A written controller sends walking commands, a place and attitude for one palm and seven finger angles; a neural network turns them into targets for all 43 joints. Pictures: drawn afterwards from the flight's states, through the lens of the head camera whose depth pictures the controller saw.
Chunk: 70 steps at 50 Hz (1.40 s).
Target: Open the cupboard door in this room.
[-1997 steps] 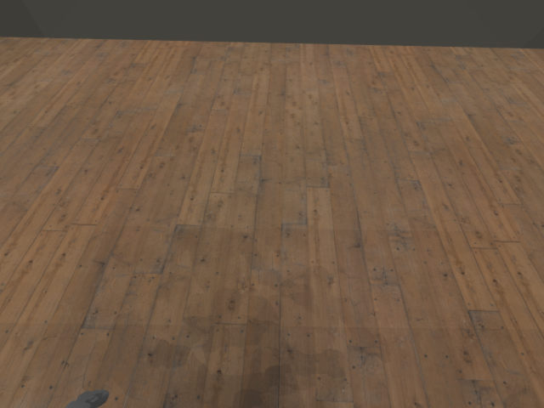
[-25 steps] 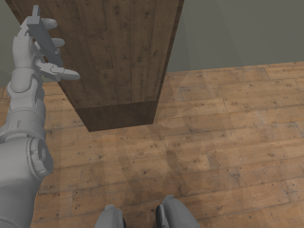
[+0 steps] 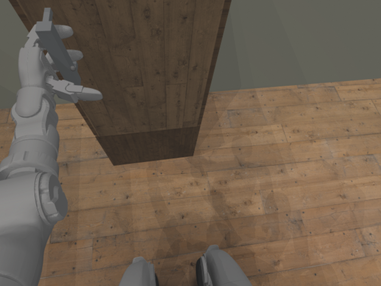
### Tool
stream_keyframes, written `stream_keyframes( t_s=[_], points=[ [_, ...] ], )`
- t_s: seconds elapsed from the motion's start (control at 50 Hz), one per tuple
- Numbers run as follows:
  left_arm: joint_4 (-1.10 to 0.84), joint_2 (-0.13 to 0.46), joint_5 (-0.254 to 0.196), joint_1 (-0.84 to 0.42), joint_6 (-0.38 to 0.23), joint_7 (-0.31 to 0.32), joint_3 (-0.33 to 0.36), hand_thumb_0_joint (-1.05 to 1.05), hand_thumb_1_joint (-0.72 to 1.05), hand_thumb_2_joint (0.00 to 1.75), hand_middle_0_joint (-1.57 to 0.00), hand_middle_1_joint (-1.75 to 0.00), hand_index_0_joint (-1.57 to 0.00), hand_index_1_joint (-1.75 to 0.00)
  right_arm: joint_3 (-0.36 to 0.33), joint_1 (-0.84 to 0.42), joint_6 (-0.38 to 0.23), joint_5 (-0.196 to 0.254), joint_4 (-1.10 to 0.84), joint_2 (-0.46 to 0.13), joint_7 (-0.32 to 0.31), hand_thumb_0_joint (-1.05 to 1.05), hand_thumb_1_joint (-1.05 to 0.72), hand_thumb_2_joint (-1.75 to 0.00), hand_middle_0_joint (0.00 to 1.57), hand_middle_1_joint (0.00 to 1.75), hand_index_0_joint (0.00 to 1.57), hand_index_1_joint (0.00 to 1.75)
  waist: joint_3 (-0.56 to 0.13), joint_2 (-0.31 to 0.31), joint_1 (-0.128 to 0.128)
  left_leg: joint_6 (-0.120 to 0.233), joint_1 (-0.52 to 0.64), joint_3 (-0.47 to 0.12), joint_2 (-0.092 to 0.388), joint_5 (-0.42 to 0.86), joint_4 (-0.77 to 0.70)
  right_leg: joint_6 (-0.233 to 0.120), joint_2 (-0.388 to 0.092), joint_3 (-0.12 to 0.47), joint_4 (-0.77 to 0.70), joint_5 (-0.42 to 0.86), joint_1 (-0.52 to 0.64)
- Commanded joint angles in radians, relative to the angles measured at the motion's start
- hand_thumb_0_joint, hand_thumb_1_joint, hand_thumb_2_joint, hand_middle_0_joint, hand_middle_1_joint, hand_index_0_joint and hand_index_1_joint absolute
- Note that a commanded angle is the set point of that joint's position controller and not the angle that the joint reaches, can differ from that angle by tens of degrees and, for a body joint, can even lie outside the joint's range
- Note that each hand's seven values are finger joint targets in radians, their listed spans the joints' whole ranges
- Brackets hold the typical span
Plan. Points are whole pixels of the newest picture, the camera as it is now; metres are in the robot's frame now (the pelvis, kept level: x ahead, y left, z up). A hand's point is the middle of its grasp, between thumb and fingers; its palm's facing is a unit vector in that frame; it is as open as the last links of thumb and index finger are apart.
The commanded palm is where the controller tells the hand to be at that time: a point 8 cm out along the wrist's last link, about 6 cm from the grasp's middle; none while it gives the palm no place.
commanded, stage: close the thumb around the handle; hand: left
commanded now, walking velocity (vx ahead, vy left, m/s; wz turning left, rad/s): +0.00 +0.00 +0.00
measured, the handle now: (62, 50) +0.59 +0.20 +0.08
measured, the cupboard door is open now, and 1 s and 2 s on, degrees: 0 3 47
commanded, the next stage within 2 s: pull the door open along its arc in 0.62 s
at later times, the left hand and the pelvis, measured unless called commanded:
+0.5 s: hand (70, 69) +0.53 +0.18 +0.09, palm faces +0.04 -1.00 -0.01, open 6.2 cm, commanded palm +0.51 +0.22 +0.08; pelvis +0.00 +0.00 +0.00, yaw +0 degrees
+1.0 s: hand (73, 76) +0.52 +0.17 +0.08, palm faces +0.04 -1.00 -0.02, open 6.0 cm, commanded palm +0.46 +0.22 +0.08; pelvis +0.01 +0.00 +0.01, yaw -1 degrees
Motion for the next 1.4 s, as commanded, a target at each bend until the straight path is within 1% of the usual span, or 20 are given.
stream_keyframes(
  t_s=[0.0, 0.14, 0.24, 0.32, 0.4, 0.48, 0.54, 0.58, 0.6, 0.66, 0.7, 0.74, 0.94, 1.14, 1.16, 1.18, 1.2, 1.28, 1.34, 1.38],
  points=[
    [-0.225, 0.214, -0.011, -0.455, -0.069, 0.0, -0.003, 0.0, -0.22, 0.42, -0.32, -1.23, -0.32, -1.23, -0.066, 0.197, -0.01, -0.002, -0.025, -0.172, -0.014, 0.0, -0.9, -0.9, 0.2, 0.3, 0.2, 0.3, -0.512, 0.117, -0.015, 0.006, 0.374, -0.053, -0.03, 0.47, -0.09, -0.012, 0.039, 0.012, -0.081, 0.372, 0.222],
    [-0.217, 0.266, -0.016, -0.438, -0.072, -0.008, 0.038, 0.0, 0.17, 0.59, -0.35, -1.27, -0.35, -1.27, -0.064, 0.195, -0.01, 0.0, -0.03, -0.176, -0.018, 0.0, -0.9, -0.9, 0.2, 0.3, 0.2, 0.3, -0.511, 0.099, -0.007, 0.012, 0.338, -0.042, -0.035, 0.452, -0.091, -0.012, 0.039, 0.024, -0.083, 0.393, 0.267],
    [-0.236, 0.234, -0.025, -0.419, -0.075, -0.019, 0.017, 0.0, 0.45, 0.71, -0.37, -1.3, -0.37, -1.3, -0.065, 0.191, -0.008, 0.001, -0.035, -0.172, -0.017, 0.0, -0.9, -0.9, 0.2, 0.3, 0.2, 0.3, -0.519, 0.113, -0.002, 0.006, 0.374, -0.048, -0.03, 0.492, -0.092, -0.014, 0.041, 0.015, -0.078, 0.401, 0.25],
    [-0.196, 0.231, -0.024, -0.419, -0.06, -0.015, 0.012, 0.0, 0.68, 0.8, -0.38, -1.33, -0.38, -1.33, -0.063, 0.187, -0.008, 0.004, -0.032, -0.175, -0.019, 0.0, -0.9, -0.9, 0.2, 0.3, 0.2, 0.3, -0.464, 0.063, -0.016, 0.011, 0.316, -0.043, -0.033, 0.425, -0.098, -0.008, 0.04, 0.018, -0.09, 0.366, 0.249],
    [-0.201, 0.219, -0.015, -0.464, -0.071, -0.009, -0.004, 0.0, 0.9, 0.9, -0.4, -1.35, -0.4, -1.35, -0.062, 0.187, -0.012, 0.0, -0.023, -0.173, -0.019, 0.0, -0.9, -0.9, 0.2, 0.3, 0.2, 0.3, -0.47, 0.107, -0.022, 0.006, 0.354, -0.056, -0.029, 0.433, -0.091, -0.011, 0.04, 0.013, -0.082, 0.335, 0.195],
    [-0.186, 0.244, -0.007, -0.5, -0.068, -0.005, 0.004, 0.0, 0.9, 0.9, -0.4, -1.35, -0.4, -1.35, -0.058, 0.19, -0.016, -0.003, -0.019, -0.178, -0.022, 0.0, -0.9, -0.9, 0.2, 0.3, 0.2, 0.3, -0.479, 0.109, -0.033, 0.009, 0.336, -0.059, -0.03, 0.41, -0.083, -0.01, 0.036, 0.014, -0.077, 0.314, 0.183],
    [-0.211, 0.271, -0.012, -0.462, -0.075, -0.006, 0.042, 0.0, 0.9, 0.9, -0.4, -1.35, -0.4, -1.35, -0.062, 0.199, -0.015, -0.008, -0.028, -0.18, -0.021, 0.0, -0.9, -0.9, 0.2, 0.3, 0.2, 0.3, -0.555, 0.122, -0.009, 0.006, 0.378, -0.059, -0.029, 0.486, -0.074, -0.015, 0.039, 0.014, -0.064, 0.37, 0.216],
    [-0.183, 0.242, -0.014, -0.46, -0.065, -0.011, 0.016, 0.0, 0.9, 0.9, -0.4, -1.35, -0.4, -1.35, -0.059, 0.19, -0.014, -0.004, -0.025, -0.175, -0.019, 0.0, -0.9, -0.9, 0.2, 0.3, 0.2, 0.3, -0.498, 0.099, -0.022, 0.007, 0.34, -0.055, -0.029, 0.45, -0.078, -0.009, 0.039, 0.014, -0.074, 0.357, 0.21],
    [-0.198, 0.274, -0.014, -0.468, -0.066, -0.009, 0.037, 0.0, 0.9, 0.9, -0.4, -1.35, -0.4, -1.35, -0.06, 0.194, -0.012, -0.003, -0.028, -0.18, -0.021, 0.0, -0.9, -0.9, 0.2, 0.3, 0.2, 0.3, -0.501, 0.078, -0.017, 0.009, 0.328, -0.055, -0.029, 0.439, -0.081, -0.009, 0.04, 0.016, -0.075, 0.357, 0.23],
    [-0.228, 0.256, -0.01, -0.472, -0.071, -0.007, 0.021, 0.0, 0.9, 0.9, -0.4, -1.35, -0.4, -1.35, -0.061, 0.193, -0.01, -0.003, -0.032, -0.176, -0.019, 0.0, -0.9, -0.9, 0.2, 0.3, 0.2, 0.3, -0.529, 0.13, -0.012, 0.004, 0.372, -0.06, -0.028, 0.465, -0.085, -0.013, 0.039, 0.012, -0.071, 0.355, 0.21],
    [-0.201, 0.236, -0.009, -0.452, -0.067, 0.0, 0.01, 0.0, 0.9, 0.9, -0.4, -1.35, -0.4, -1.35, -0.061, 0.192, -0.011, -0.003, -0.029, -0.177, -0.018, 0.0, -0.9, -0.9, 0.2, 0.3, 0.2, 0.3, -0.496, 0.117, -0.016, 0.001, 0.376, -0.064, -0.024, 0.46, -0.09, -0.013, 0.042, 0.005, -0.075, 0.333, 0.184],
    [-0.227, 0.268, -0.008, -0.456, -0.074, 0.003, 0.035, 0.0, 0.9, 0.9, -0.4, -1.35, -0.4, -1.35, -0.061, 0.195, -0.01, -0.005, -0.034, -0.181, -0.018, 0.0, -0.9, -0.9, 0.2, 0.3, 0.2, 0.3, -0.508, 0.127, -0.007, 0.004, 0.381, -0.062, -0.026, 0.466, -0.093, -0.015, 0.043, 0.008, -0.075, 0.34, 0.2],
    [-0.381, 0.172, -0.058, -0.119, -0.068, -0.016, 0.016, 0.0, 0.9, 0.9, -0.4, -1.35, -0.4, -1.35, -0.078, 0.155, 0.003, 0.016, -0.092, -0.164, -0.003, 0.0, -0.9, -0.9, 0.2, 0.3, 0.2, 0.3, -0.54, 0.078, 0.074, 0.002, 0.4, -0.028, -0.031, 0.555, -0.135, -0.018, 0.046, 0.008, -0.092, 0.465, 0.353],
    [-0.739, -0.061, -0.122, 0.371, -0.041, 0.019, -0.11, 0.0, 0.9, 0.9, -0.4, -1.35, -0.4, -1.35, -0.094, 0.049, -0.019, 0.046, -0.161, -0.121, 0.015, 0.0, -0.9, -0.9, 0.2, 0.3, 0.2, 0.3, -0.44, 0.016, 0.144, 0.004, 0.408, 0.014, -0.033, 0.626, -0.212, -0.017, 0.031, 0.007, -0.13, 0.578, 0.5],
    [-0.814, -0.11, -0.181, 0.387, -0.036, 0.143, -0.01, 0.0, 0.9, 0.9, -0.4, -1.35, -0.4, -1.35, -0.095, 0.017, -0.031, 0.043, -0.166, -0.091, 0.018, 0.0, -0.9, -0.9, 0.2, 0.3, 0.2, 0.3, -0.432, 0.023, 0.203, -0.011, 0.389, 0.021, -0.036, 0.62, -0.219, -0.014, 0.033, -0.007, -0.139, 0.562, 0.506],
    [-0.847, -0.209, -0.169, 0.438, -0.025, 0.229, -0.079, 0.0, 0.9, 0.9, -0.4, -1.35, -0.4, -1.35, -0.094, -0.004, -0.045, 0.036, -0.164, -0.082, 0.027, 0.0, -0.9, -0.9, 0.2, 0.3, 0.2, 0.3, -0.416, 0.019, 0.188, -0.018, 0.401, 0.025, -0.039, 0.603, -0.221, -0.011, 0.033, -0.013, -0.142, 0.546, 0.498],
    [-0.879, -0.254, -0.143, 0.489, -0.019, 0.295, -0.112, 0.0, 0.9, 0.9, -0.4, -1.35, -0.4, -1.35, -0.095, -0.01, -0.054, 0.031, -0.16, -0.079, 0.034, 0.0, -0.9, -0.9, 0.2, 0.3, 0.2, 0.3, -0.4, -0.018, 0.186, -0.023, 0.401, 0.019, -0.035, 0.602, -0.226, -0.013, 0.031, -0.022, -0.138, 0.532, 0.497],
    [-1.026, -0.394, -0.029, 0.604, -0.004, 0.519, -0.232, 0.0, 0.9, 0.9, -0.4, -1.35, -0.4, -1.35, -0.097, -0.063, -0.066, 0.002, -0.166, -0.058, 0.051, 0.0, -0.9, -0.9, 0.2, 0.3, 0.2, 0.3, -0.385, -0.03, 0.19, -0.029, 0.419, 0.021, -0.035, 0.6, -0.223, -0.02, 0.016, -0.021, -0.129, 0.538, 0.513],
    [-1.078, -0.462, 0.066, 0.623, 0.019, 0.676, -0.297, 0.0, 0.9, 0.9, -0.4, -1.35, -0.4, -1.35, -0.101, -0.111, -0.066, -0.022, -0.171, -0.046, 0.048, 0.0, -0.9, -0.9, 0.2, 0.3, 0.2, 0.3, -0.359, -0.097, 0.188, -0.026, 0.399, 0.015, -0.039, 0.508, -0.227, -0.024, 0.009, -0.016, -0.136, 0.485, 0.523],
    [-1.107, -0.558, 0.128, 0.662, 0.046, 0.754, -0.393, 0.0, 0.9, 0.9, -0.4, -1.35, -0.4, -1.35, -0.093, -0.151, -0.064, -0.033, -0.176, -0.025, 0.048, 0.0, -0.9, -0.9, 0.2, 0.3, 0.2, 0.3, -0.35, -0.062, 0.193, -0.028, 0.406, 0.017, -0.042, 0.488, -0.231, -0.027, 0.0, -0.016, -0.133, 0.463, 0.516]
  ],
)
